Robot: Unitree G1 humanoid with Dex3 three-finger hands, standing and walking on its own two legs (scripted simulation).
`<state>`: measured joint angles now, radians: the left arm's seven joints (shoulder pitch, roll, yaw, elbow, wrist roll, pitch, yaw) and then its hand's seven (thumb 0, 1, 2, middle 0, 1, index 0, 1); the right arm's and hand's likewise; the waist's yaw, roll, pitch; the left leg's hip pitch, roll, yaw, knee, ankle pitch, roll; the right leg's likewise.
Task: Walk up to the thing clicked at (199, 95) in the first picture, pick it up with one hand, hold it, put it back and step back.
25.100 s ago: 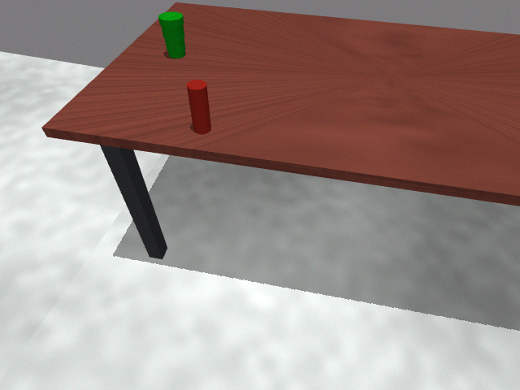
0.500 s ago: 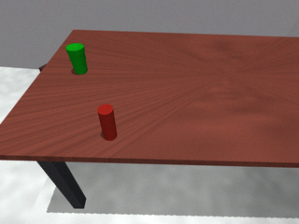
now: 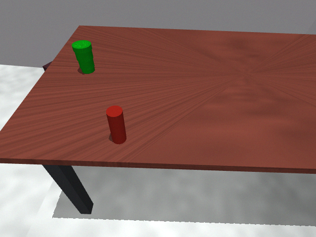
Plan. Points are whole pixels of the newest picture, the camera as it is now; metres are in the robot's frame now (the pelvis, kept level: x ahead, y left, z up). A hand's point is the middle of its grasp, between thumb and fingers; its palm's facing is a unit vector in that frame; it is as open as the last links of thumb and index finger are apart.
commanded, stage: home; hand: left
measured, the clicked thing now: (117, 125) +0.44 +0.13 +0.02
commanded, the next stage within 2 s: stand in 0.98 s
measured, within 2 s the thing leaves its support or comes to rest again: neither
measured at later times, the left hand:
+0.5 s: hand out of the picture +0.08 +0.26 -0.16, palm faces -0.04 -0.94 -0.35, open 17.4 cm
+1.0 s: hand out of the picture +0.08 +0.26 -0.16, palm faces -0.03 -0.94 -0.35, open 17.5 cm
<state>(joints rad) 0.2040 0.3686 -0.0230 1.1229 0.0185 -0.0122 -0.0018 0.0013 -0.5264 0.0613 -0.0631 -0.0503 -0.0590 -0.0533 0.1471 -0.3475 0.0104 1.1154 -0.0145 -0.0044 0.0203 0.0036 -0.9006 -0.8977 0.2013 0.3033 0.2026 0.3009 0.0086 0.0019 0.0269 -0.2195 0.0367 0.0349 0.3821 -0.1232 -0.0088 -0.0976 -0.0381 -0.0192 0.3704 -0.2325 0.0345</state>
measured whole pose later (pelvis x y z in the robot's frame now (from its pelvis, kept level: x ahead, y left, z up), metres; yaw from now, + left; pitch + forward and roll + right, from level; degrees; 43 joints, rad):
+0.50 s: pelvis +0.02 +0.00 +0.00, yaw +0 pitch -2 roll +0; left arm 0.14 0.36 -0.01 1.11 0.01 -0.01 0.00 0.00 -0.54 0.05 -0.06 -0.05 -0.06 -0.05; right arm 0.12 -0.35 0.01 1.12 -0.01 -0.01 0.01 0.00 -0.90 -0.90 0.20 0.30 0.20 0.30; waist 0.00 -0.01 0.04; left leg -0.19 0.04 0.04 0.37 -0.14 -0.01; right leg -0.06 -0.04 -0.02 0.34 -0.24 0.04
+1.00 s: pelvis +0.02 +0.00 +0.00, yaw +0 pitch -2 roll +0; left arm 0.15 0.36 0.00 1.11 0.01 -0.01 0.00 0.00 -0.56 0.04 -0.06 -0.05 -0.06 -0.05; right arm 0.11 -0.35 0.01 1.13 -0.01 -0.01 0.01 0.00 -0.90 -0.90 0.20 0.30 0.20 0.30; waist 0.00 0.00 0.05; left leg -0.17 0.03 0.04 0.36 -0.14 -0.01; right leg -0.04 -0.04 -0.02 0.32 -0.24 0.04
